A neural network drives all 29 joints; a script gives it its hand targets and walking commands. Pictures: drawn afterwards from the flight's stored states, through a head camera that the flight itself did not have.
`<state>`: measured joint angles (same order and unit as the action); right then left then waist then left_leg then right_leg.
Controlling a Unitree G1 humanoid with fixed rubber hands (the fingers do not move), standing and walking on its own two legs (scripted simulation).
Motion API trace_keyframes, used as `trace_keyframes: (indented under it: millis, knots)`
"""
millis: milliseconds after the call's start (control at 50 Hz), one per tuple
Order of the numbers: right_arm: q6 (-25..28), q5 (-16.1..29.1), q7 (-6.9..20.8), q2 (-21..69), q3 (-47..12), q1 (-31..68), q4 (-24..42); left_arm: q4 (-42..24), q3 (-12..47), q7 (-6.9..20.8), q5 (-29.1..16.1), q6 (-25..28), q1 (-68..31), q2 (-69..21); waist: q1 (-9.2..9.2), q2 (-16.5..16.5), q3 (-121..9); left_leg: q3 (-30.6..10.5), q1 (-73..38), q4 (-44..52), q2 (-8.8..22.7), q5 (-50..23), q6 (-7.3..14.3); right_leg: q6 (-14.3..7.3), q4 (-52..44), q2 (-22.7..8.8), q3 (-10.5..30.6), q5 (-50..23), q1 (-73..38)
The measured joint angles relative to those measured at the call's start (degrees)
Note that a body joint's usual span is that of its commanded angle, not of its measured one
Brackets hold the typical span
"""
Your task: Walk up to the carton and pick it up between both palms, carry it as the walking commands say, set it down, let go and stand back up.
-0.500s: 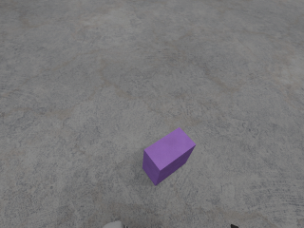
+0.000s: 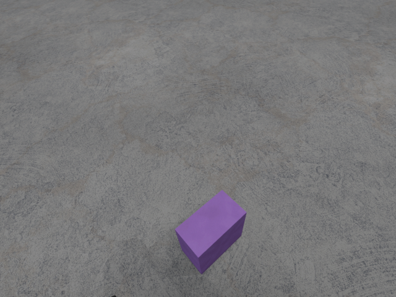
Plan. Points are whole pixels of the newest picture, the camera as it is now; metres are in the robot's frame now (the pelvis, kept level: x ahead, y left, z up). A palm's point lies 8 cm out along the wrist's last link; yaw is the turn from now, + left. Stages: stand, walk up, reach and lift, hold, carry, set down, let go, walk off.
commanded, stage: walk up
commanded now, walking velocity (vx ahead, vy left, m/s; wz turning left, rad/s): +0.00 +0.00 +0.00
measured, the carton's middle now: (211, 232) +0.47 -0.02 -0.63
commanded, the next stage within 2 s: none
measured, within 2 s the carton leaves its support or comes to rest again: neither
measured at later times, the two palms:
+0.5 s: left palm out of the picture +0.04 +0.25 -0.12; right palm out of the picture +0.03 -0.29 -0.14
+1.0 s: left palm out of the picture -0.05 +0.04 -0.16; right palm (338, 225) +0.30 -0.33 -0.13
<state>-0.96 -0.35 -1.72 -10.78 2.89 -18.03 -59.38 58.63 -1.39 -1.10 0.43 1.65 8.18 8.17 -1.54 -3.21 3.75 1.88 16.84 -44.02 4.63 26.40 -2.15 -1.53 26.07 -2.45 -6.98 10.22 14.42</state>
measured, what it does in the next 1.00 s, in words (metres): steps to the right, turning left: left foot, then right foot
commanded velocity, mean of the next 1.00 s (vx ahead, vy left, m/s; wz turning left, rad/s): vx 0.08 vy -0.16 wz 0.35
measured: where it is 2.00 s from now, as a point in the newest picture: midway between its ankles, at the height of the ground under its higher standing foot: outside the picture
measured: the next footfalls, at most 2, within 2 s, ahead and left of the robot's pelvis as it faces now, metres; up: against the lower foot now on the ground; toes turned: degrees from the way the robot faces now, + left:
left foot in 0.18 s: +0.04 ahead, +0.12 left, +0.00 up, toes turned +5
right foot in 0.66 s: +0.06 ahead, -0.22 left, +0.00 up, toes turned +10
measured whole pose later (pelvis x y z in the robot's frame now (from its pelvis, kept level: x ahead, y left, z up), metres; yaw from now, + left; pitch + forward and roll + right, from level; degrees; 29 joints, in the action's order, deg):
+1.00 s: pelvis +0.07 -0.16 -0.02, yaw +24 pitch +1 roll -2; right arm -1.8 -0.8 -2.2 -12.6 4.3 -7.0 -47.8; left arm 55.0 -2.1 -0.7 2.0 -1.1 20.3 10.3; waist 4.1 -0.9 4.2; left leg 6.1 18.9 -36.7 1.1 16.8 4.1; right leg -4.0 34.3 2.1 -15.2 24.1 10.1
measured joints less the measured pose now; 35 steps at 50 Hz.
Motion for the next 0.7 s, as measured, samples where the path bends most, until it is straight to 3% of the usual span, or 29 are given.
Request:
trace_keyframes:
  millis: [100, 180, 300, 420, 540, 600, 640, 660, 700]
  knots:
    - [-1.18, -0.13, -0.48, 0.49, -0.30, 2.06, -0.50, 1.13, -0.17, -0.55, 0.29, -0.82, 0.56, -0.91, 0.96, 0.27, -0.93, 0.80, -0.16, 3.42, -1.24, -2.64, 0.58, -0.39, -1.67, 0.91, -0.74, -0.43, -1.02]
    - [-0.48, -0.25, -0.74, 1.05, -1.08, 2.47, -1.69, 2.79, -0.34, -0.58, 0.19, -1.62, 1.64, -0.76, 0.57, 0.75, -1.83, 1.59, -4.94, 15.24, -1.39, -12.00, 1.65, -0.13, -0.78, 1.86, -1.42, 0.23, -1.01]
    - [1.00, -0.26, -0.46, 3.06, -1.80, 1.26, -4.11, 4.31, -0.54, -0.68, -0.09, -2.19, 3.64, 0.62, 0.88, 4.10, -2.17, 2.48, -8.24, 19.95, -2.98, -12.95, 2.49, 0.62, -3.62, 0.66, -0.53, -1.07, -3.29]
    - [0.24, -1.49, 0.26, 0.28, 0.88, 0.50, 0.66, -0.73, -0.99, -1.67, 0.82, -2.94, 2.94, 3.49, -1.76, 2.73, -1.06, -3.25, -2.38, 15.12, -4.52, -12.55, 2.53, 1.75, 11.42, 0.94, 1.58, 9.93, 3.17]
    - [-0.77, -1.79, -1.29, -3.98, 2.74, 0.89, 1.42, -5.80, -2.16, 1.32, 1.60, -4.02, 2.02, 7.09, -1.08, 1.80, -2.04, -7.56, -0.69, 18.11, -2.73, -14.72, 1.12, 2.34, 21.99, 2.43, 5.05, 13.52, 7.27]
    - [-0.96, -1.67, -1.08, -6.35, 3.32, 0.71, 1.75, -7.58, -1.84, 2.13, 1.32, -3.53, 2.03, 8.20, -1.03, 1.21, -2.22, -10.36, -0.75, 20.46, -0.46, -16.17, -0.83, 2.37, 15.05, 2.28, 5.79, 13.12, 4.61]
    - [-1.00, -1.41, -0.74, -7.78, 3.70, 0.72, 2.36, -7.98, -1.49, 2.04, 0.96, -3.08, 2.38, 8.53, -0.29, 1.22, -1.93, -11.56, -0.13, 19.64, 0.64, -15.62, -2.23, 1.71, 4.00, 1.61, 5.15, 9.41, -0.25]
    - [-0.96, -1.35, -0.63, -8.23, 3.94, 0.70, 2.82, -7.97, -1.51, 1.89, 0.87, -2.88, 2.66, 8.74, 0.43, 1.88, -1.79, -11.45, 1.42, 16.43, 0.56, -12.51, -1.37, 1.63, -0.91, 0.82, 4.78, 6.80, -2.34]
    - [-1.33, -1.30, -0.55, -9.35, 4.43, 1.35, 3.47, -7.05, -1.41, 1.80, 1.05, -2.99, 3.27, 7.13, 1.66, 0.54, -0.96, -10.03, 6.27, 3.81, 1.09, -3.45, 0.46, 1.61, -0.42, 1.93, 2.69, 4.78, -2.68]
